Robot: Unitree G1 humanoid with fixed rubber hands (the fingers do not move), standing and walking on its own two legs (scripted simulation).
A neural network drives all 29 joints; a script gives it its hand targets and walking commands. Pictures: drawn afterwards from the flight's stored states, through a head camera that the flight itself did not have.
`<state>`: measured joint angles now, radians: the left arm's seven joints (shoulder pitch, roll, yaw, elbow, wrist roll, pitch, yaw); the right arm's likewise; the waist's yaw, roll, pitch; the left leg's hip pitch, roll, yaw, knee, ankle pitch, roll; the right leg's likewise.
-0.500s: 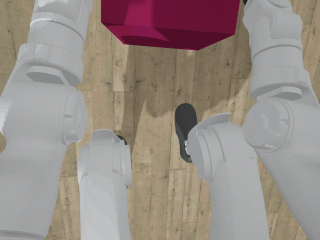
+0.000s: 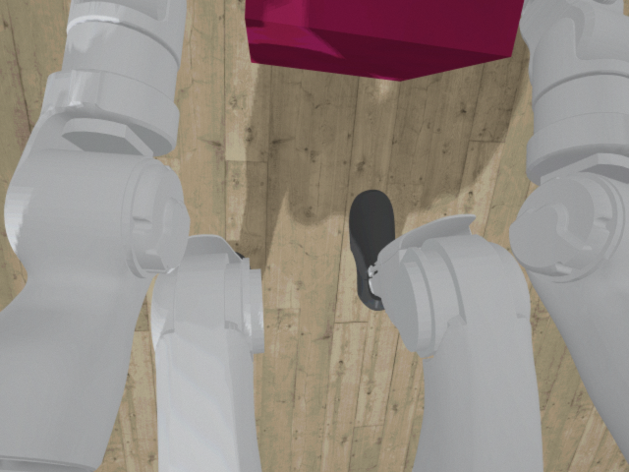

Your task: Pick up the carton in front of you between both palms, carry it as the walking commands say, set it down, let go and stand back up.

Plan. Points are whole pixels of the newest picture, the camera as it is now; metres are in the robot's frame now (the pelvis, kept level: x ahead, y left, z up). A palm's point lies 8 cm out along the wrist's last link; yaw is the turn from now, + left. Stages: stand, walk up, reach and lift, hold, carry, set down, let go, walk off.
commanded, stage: set down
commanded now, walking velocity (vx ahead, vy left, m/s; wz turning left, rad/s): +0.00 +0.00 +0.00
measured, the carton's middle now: out of the picture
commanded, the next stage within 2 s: let go in 1.50 s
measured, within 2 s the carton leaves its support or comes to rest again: neither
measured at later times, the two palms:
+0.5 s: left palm out of the picture +0.61 +0.14 -0.17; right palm out of the picture +0.53 -0.23 -0.18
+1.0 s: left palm out of the picture +0.63 +0.13 -0.01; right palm out of the picture +0.53 -0.24 -0.02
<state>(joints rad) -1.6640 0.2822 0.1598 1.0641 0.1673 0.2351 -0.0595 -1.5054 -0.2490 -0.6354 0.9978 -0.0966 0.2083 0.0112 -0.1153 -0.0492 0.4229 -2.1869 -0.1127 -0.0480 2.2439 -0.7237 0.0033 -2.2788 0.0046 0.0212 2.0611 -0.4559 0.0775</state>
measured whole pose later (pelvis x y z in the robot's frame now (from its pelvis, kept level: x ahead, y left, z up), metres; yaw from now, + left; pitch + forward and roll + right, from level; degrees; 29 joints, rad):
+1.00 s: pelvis +0.00 -0.01 +0.09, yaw +1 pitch +46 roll -2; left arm -1.67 0.53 0.02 1.16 -0.05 0.26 -0.04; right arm -1.36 -0.17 -0.42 0.80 0.06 0.24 -0.18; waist -0.18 0.03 0.15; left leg -2.06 -0.08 -0.04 1.89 -0.63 0.00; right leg -2.15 0.01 0.03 1.74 -0.39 0.05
